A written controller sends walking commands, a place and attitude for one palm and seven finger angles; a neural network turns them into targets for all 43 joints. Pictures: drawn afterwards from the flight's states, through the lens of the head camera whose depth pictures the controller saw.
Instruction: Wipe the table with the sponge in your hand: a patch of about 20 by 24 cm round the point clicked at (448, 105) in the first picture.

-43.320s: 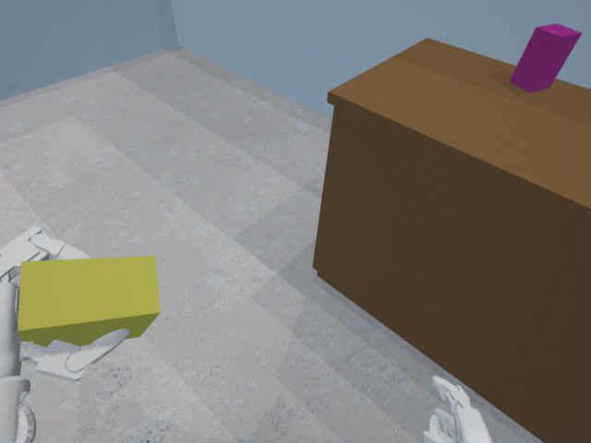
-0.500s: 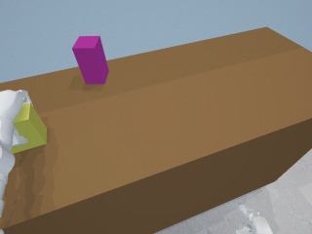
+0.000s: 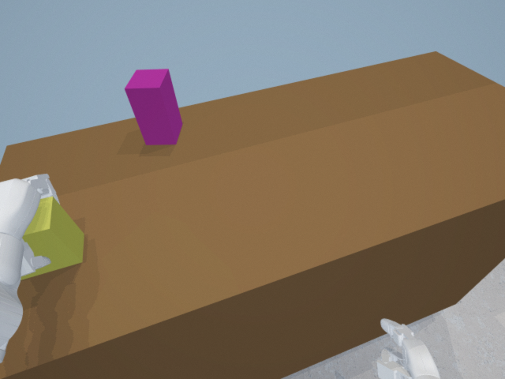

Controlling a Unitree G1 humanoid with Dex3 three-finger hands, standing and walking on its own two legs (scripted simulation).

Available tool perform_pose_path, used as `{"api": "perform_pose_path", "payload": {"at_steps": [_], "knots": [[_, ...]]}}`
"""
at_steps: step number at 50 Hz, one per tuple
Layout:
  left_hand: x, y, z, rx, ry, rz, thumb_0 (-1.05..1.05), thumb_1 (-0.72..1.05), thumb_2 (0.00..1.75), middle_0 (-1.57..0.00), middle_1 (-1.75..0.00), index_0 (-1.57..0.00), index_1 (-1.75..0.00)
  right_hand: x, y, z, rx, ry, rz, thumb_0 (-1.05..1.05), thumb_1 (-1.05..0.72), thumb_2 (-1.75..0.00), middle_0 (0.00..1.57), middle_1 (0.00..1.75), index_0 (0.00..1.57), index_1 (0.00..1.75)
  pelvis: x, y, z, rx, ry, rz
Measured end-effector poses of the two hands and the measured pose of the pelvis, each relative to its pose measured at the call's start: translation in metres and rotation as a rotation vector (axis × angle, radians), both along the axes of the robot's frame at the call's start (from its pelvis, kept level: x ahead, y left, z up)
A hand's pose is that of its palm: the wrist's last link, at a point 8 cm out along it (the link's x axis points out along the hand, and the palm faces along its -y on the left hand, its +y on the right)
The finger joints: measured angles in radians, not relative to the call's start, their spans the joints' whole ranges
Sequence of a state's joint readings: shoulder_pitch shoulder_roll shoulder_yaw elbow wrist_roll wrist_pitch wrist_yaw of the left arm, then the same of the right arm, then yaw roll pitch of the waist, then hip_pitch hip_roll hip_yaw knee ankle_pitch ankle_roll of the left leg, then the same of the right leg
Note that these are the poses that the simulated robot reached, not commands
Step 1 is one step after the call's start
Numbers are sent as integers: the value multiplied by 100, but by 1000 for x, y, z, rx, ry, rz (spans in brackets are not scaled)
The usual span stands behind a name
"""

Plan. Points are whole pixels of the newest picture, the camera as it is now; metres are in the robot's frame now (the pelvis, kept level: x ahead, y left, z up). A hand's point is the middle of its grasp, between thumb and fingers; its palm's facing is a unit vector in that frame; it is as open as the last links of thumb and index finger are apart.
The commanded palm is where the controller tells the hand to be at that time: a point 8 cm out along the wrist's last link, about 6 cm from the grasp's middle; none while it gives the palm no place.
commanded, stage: wipe back along the first lane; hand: left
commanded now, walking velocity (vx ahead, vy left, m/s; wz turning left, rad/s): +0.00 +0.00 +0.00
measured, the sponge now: (33, 247) +0.25 +0.37 +0.10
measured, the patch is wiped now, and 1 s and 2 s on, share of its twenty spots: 1.00 1.00 1.00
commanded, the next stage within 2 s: lift the sponge slowly off the table in 0.50 s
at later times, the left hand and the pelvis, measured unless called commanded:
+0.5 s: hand (25, 261) +0.21 +0.33 +0.14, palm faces +0.11 -0.04 -0.99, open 9.8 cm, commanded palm +0.16 +0.31 +0.15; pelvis +0.00 +0.00 +0.00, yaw +0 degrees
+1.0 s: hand (21, 278) +0.19 +0.32 +0.14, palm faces +0.11 -0.05 -0.99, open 9.8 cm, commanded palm +0.15 +0.30 +0.18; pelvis -0.01 -0.01 +0.00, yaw +0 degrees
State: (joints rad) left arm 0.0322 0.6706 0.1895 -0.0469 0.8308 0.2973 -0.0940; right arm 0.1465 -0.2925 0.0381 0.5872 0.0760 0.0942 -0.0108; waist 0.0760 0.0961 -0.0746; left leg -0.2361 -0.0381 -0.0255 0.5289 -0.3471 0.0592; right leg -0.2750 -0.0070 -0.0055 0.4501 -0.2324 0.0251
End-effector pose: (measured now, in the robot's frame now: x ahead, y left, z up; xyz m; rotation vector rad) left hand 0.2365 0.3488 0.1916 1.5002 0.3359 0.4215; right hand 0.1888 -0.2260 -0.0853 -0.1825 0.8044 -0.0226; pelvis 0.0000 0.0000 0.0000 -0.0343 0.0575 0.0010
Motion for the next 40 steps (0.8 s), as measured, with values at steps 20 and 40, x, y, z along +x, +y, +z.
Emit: {"api": "perform_pose_path", "payload": {"at_steps": [20,40], "knots": [[-39,-21,-3,-7,-43,19,0,-46,106,-69,-143,-72,-144,28,23,13,27,-87,71,1,-90,-90,20,30,20,30,-1,0,0,1,-24,1],[-69,-37,-2,-21,-54,-1,0,-46,106,-70,-141,-74,-142,20,17,13,0,-81,74,1,-90,-90,20,30,20,30,-9,-5,-1,5,-50,-3]]}}
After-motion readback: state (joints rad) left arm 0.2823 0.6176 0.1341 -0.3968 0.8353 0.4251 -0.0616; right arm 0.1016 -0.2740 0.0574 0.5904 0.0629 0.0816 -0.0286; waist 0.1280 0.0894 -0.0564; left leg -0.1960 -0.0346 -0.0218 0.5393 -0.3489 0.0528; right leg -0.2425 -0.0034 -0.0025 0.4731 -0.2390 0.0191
